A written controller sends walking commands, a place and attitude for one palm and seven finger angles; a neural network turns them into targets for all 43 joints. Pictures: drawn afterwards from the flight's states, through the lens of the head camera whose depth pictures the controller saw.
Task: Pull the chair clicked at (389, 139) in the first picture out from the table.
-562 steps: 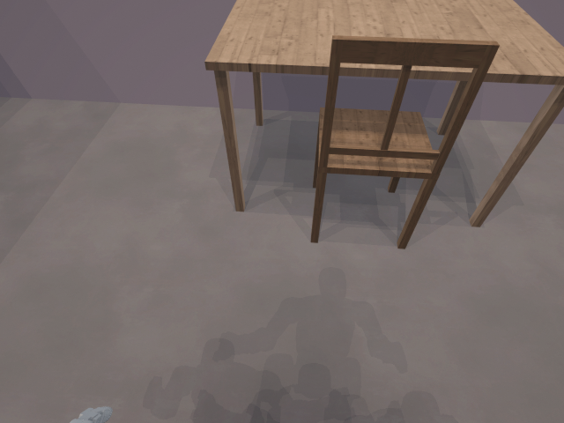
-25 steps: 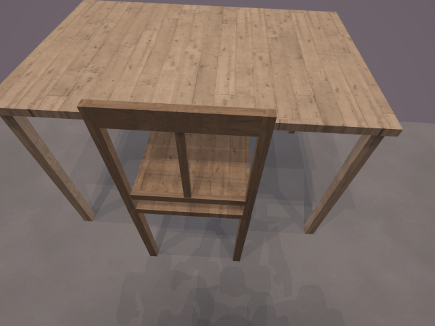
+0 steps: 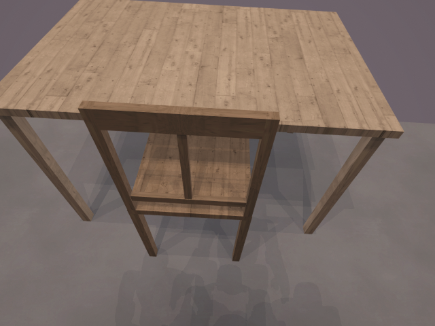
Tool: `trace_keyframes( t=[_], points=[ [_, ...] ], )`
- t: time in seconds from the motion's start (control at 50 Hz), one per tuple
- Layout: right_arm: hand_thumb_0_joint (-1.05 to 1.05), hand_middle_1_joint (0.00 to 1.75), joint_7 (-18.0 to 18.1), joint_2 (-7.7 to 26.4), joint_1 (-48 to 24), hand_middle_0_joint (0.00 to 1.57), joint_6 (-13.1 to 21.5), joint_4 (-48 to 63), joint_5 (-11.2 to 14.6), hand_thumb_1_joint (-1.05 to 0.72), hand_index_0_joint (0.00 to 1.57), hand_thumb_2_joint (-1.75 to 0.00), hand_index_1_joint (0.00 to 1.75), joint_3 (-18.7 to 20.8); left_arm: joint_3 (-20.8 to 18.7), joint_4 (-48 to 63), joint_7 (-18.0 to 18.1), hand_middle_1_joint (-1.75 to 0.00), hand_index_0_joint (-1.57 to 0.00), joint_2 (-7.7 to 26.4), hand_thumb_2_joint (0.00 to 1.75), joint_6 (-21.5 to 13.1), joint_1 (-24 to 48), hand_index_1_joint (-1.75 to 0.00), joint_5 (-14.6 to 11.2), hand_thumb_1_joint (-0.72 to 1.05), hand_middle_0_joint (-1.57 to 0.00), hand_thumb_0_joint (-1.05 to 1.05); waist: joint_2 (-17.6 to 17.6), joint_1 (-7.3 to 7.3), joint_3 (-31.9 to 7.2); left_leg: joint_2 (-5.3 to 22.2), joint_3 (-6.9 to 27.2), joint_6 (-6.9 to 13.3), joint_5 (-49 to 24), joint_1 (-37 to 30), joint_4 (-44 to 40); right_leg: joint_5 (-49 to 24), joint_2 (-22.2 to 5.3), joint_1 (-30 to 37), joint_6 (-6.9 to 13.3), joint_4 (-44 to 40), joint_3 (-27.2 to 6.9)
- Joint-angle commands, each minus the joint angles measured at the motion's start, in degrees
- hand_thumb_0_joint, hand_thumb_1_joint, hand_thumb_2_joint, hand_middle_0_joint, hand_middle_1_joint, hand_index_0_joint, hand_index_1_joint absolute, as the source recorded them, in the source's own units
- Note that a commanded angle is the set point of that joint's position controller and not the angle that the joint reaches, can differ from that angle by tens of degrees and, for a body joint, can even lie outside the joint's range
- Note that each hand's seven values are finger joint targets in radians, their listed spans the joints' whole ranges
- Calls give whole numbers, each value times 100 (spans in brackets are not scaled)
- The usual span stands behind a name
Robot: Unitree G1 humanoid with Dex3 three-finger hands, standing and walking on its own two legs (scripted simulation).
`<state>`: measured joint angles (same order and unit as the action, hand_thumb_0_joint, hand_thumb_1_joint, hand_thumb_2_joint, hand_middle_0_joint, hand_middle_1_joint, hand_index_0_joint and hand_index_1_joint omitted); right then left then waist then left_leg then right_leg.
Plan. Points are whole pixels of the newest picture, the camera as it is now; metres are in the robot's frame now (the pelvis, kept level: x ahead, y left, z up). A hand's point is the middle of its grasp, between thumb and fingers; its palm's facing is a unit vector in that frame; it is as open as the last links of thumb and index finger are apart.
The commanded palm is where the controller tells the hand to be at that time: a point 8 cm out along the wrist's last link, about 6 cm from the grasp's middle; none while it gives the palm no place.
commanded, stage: look again from close up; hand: left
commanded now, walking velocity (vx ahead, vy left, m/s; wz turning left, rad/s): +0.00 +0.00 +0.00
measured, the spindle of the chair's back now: (185, 169) +0.50 +0.12 -0.09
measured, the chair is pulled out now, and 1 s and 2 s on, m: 0.00 0.00 0.00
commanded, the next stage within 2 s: shuffle to correct the standing spot in 0.42 s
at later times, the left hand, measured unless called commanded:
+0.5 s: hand out of the picture +0.01 +0.17 -0.18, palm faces +0.01 -0.98 -0.19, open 7.4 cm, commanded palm none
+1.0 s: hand out of the picture +0.04 +0.11 -0.17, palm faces +0.03 -0.98 -0.20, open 7.4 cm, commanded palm none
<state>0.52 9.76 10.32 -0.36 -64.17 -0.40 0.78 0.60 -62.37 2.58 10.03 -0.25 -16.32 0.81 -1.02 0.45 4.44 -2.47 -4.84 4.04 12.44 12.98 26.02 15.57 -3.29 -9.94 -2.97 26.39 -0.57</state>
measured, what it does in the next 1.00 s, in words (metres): shifts its weight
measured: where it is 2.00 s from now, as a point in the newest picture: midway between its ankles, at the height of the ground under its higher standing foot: outside the picture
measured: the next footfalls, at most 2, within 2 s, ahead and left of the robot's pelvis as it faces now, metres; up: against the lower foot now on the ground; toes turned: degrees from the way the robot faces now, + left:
left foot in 1.18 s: +0.14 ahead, +0.06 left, +0.00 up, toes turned +0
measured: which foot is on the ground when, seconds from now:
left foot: down 0.00-0.86, up 0.88-1.00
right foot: down 0.00-1.00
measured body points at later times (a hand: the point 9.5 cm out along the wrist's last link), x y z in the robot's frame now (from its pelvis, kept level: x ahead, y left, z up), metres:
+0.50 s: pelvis +0.01 +0.00 +0.00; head +0.03 +0.00 +0.45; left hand +0.01 +0.22 -0.16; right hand +0.03 -0.23 -0.16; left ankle +0.02 +0.07 -0.74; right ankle -0.02 -0.15 -0.74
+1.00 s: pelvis +0.05 -0.06 +0.00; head +0.08 -0.07 +0.45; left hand +0.04 +0.16 -0.15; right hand +0.03 -0.29 -0.17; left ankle +0.04 +0.06 -0.71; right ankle +0.00 -0.13 -0.74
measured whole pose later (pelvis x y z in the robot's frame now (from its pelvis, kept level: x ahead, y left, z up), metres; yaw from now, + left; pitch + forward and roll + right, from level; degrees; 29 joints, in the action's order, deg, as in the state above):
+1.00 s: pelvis +0.05 -0.06 +0.00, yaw -2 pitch +0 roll +0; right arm 2.6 9.7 14.6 -1.1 -66.1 -0.4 1.8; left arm -0.8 -61.9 2.2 6.5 -1.7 -19.0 0.8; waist 1.9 0.6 3.7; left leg 1.8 -2.7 -0.4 27.0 18.6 43.9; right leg 19.0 1.5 -8.7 3.8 27.6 5.3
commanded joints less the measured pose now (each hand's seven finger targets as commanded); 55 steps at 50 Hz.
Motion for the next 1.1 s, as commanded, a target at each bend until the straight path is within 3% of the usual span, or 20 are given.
trace_keyframes(
  t=[0.0,0.16,0.24,0.3,0.42,0.52,0.56,0.64,0.68,0.72,0.76,0.78,0.8,0.82,0.84,0.86,0.88,0.9,0.94,1.08],
  points=[
    [0,30,29,639,211,20,131,173,11,-90,20,-90,30,124,-125,147,17,-30,-20,531,90,-86,-382,-30,25,90,-20,0,89,-52,-277,784,882,-132,-483,-439,-618,-689,-289,-354,327,-345,-222],
    [0,30,34,605,218,20,112,105,15,-90,20,-90,30,103,-122,102,14,-30,-20,511,90,-73,-392,-30,24,90,-20,0,118,-37,-77,761,878,-150,-296,-362,-708,-542,-298,-383,330,-460,-226],
    [0,30,34,590,281,20,112,90,23,-90,20,-90,30,104,-126,102,11,-30,-20,515,90,-82,-402,-30,24,90,-20,0,12,-40,-124,755,872,-157,-340,-384,-697,-571,-289,-322,325,-495,-237],
    [0,30,44,580,317,20,138,66,15,-90,20,-90,30,98,-136,95,15,-30,-20,488,90,-92,-412,-30,14,90,-20,0,132,-42,-280,764,849,-151,-724,-533,-636,-810,-311,-255,327,-429,-226],
    [0,30,63,538,392,20,139,12,17,-90,20,-90,30,84,-136,46,20,-30,-20,446,90,-91,-434,-30,5,90,-20,0,102,-48,-211,774,831,-160,-816,-562,-655,-846,-310,-247,335,-464,-240],
    [0,30,69,507,483,20,144,-49,11,-90,20,-90,30,71,-131,1,8,-30,-20,394,90,-92,-480,-30,9,90,-20,0,82,-66,-197,798,839,-160,-511,-606,-738,-605,-267,-252,322,-501,-188],
    [0,30,75,545,543,20,132,-82,-2,-90,20,-90,30,99,-123,-8,-20,-30,-20,358,90,-63,-480,-30,26,90,-20,0,108,-100,-2,886,962,-124,277,-511,-939,-118,-155,-418,323,-429,-88],
    [0,30,126,731,700,20,100,-54,-29,-90,20,-90,30,229,-181,92,-102,-30,-20,306,90,20,-520,-30,71,90,-20,0,506,-115,240,1366,1518,114,1329,-351,-1412,378,55,-799,331,168,281],
    [0,30,166,795,784,20,110,-22,-52,-90,20,-90,30,288,-220,151,-147,-30,-20,268,90,48,-533,-30,85,90,-20,0,638,-136,183,1593,1710,279,1203,-451,-1366,440,82,-1038,348,514,337],
    [0,30,210,794,962,20,135,-9,-68,-90,20,-90,30,319,-259,243,-184,-30,-20,239,90,57,-457,-30,90,90,-20,0,692,-197,43,1799,1775,459,523,-572,-1184,592,43,-1215,374,901,335],
    [0,30,233,794,949,20,150,33,-86,-90,20,-90,30,328,-304,328,-217,-30,-20,210,90,61,-491,-30,81,90,-20,0,666,-130,-72,1893,1672,535,135,-399,-981,668,4,-1063,407,835,275],
    [0,30,242,779,840,20,154,57,-87,-90,20,-90,30,322,-324,308,-232,-30,-20,198,90,48,-631,-30,77,90,-20,0,557,-27,-152,1777,1432,432,-69,-219,-702,357,23,-702,432,397,293],
    [0,30,243,712,764,20,161,82,-79,-90,20,-90,30,311,-347,249,-233,-30,-20,222,90,27,-850,-30,78,90,-20,0,348,75,-268,1472,1040,222,-100,129,-265,-133,-29,-164,503,-101,149],
    [0,30,231,531,689,20,161,144,-53,-90,20,-90,30,278,-384,202,-207,-30,-20,384,90,25,-1012,-30,83,90,-20,0,-265,142,-158,978,427,-18,346,818,352,-308,-382,358,708,-527,-411],
    [0,30,211,242,595,20,145,236,-51,-90,20,-90,30,205,-419,118,-163,-30,-20,632,90,-11,-1221,-30,63,90,-20,0,-1393,212,-81,375,-230,-282,1050,1502,1236,-912,-1022,789,1036,-975,-1250],
    [0,30,216,278,267,20,93,313,-67,-90,20,-90,30,190,-388,78,-109,-30,-20,526,90,-74,-1299,-30,31,90,-20,0,-1330,305,111,418,36,-345,1928,1701,2028,-2163,-1437,623,1334,-1070,-1579],
    [0,30,220,210,277,20,84,273,-55,-90,20,-90,30,176,-300,68,-65,-30,-20,328,90,-124,-1134,-30,26,90,-20,0,-594,144,101,531,323,-381,1849,1608,2349,-3361,-1428,567,1535,-824,-1319],
    [0,30,220,94,389,20,99,196,-18,-90,20,-90,30,131,-271,70,-25,-30,-20,299,90,-182,-956,-30,18,90,-20,0,-143,29,-121,560,397,-435,1755,1491,2305,-4472,-1392,822,1625,-506,-1073],
    [0,30,202,44,479,20,77,110,39,-90,20,-90,30,115,-268,104,25,-30,-20,407,90,-238,-838,-30,18,90,-20,0,-197,26,-397,489,319,-505,1597,1217,1919,-5586,-1295,1088,1489,-264,-765],
    [0,30,177,272,287,20,-96,383,31,-90,20,-90,30,215,-390,344,82,-30,-20,669,90,-88,-598,-30,17,90,-20,0,-674,49,-198,282,218,-565,416,606,759,-5308,-1197,631,1144,184,-738]
  ],
)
